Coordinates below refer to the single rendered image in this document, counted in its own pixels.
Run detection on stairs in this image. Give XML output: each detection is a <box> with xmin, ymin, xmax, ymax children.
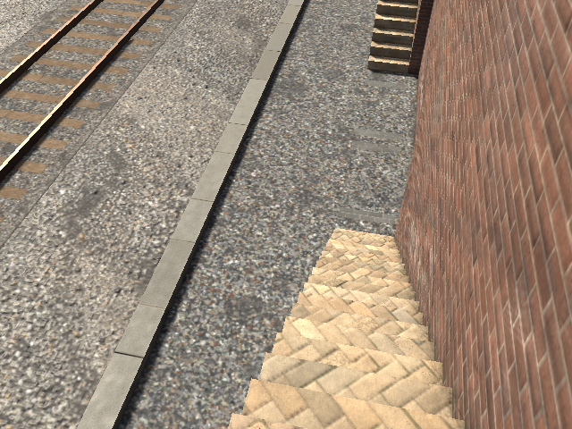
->
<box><xmin>367</xmin><ymin>0</ymin><xmax>418</xmax><ymax>73</ymax></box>
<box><xmin>228</xmin><ymin>228</ymin><xmax>465</xmax><ymax>429</ymax></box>

